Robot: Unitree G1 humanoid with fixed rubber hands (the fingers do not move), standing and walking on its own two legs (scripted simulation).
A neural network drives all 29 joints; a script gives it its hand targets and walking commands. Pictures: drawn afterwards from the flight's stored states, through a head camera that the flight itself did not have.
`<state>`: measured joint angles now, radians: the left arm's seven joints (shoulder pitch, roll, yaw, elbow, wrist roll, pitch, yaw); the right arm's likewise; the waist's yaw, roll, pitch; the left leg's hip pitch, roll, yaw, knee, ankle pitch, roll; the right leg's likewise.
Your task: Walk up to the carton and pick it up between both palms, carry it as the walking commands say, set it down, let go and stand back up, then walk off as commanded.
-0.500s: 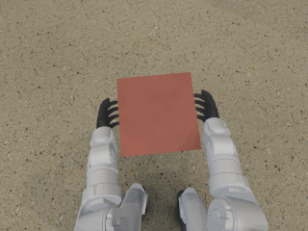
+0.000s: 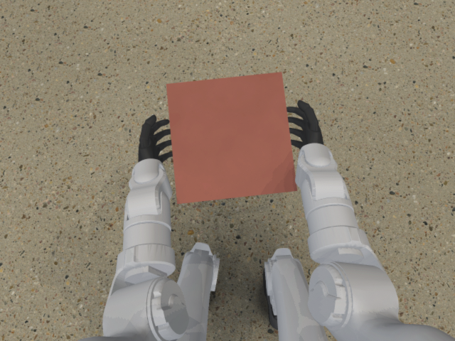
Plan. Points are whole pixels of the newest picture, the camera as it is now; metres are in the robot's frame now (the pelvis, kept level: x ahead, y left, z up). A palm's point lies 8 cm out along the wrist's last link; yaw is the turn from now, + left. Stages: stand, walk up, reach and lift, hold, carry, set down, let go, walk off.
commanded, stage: set down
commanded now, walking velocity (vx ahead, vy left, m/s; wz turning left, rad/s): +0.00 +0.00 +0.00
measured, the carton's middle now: (229, 149) +0.46 +0.04 -0.16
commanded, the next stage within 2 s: none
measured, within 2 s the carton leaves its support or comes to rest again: neither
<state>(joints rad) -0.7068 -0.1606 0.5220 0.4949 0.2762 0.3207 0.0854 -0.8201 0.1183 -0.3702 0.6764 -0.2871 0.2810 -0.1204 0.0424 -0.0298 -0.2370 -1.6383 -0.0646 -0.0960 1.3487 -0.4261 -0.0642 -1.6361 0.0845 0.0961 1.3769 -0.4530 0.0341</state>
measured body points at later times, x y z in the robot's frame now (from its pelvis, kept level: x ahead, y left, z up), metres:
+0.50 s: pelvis -0.02 +0.00 -0.07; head +0.24 +0.00 +0.30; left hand +0.44 +0.18 -0.16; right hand +0.48 -0.10 -0.16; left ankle +0.08 +0.14 -0.57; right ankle +0.07 -0.12 -0.57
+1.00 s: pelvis -0.03 +0.00 -0.14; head +0.28 +0.01 +0.19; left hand +0.46 +0.19 -0.25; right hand +0.51 -0.10 -0.25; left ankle +0.08 +0.14 -0.57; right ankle +0.07 -0.12 -0.57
